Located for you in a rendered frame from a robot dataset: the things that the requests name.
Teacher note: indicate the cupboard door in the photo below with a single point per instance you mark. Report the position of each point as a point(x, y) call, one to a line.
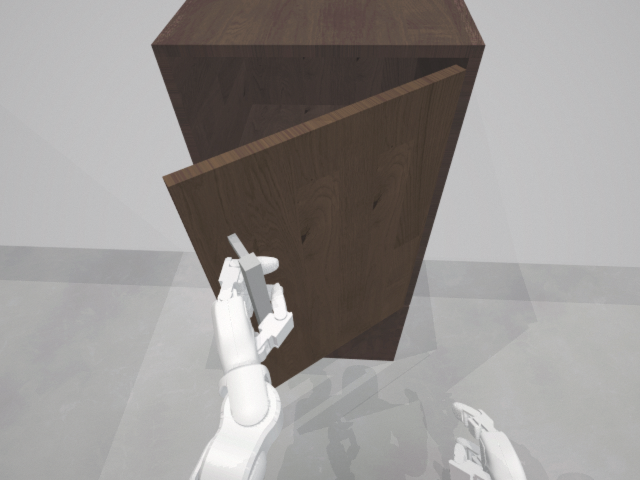
point(340, 200)

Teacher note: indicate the robot right hand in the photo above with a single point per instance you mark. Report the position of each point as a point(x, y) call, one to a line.
point(495, 459)

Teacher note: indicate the robot left hand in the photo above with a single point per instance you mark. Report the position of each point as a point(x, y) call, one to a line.
point(231, 313)

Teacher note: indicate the handle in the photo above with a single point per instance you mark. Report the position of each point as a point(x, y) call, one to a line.
point(252, 272)

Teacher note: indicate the robot left forearm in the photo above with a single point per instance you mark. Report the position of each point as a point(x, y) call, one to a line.
point(251, 420)

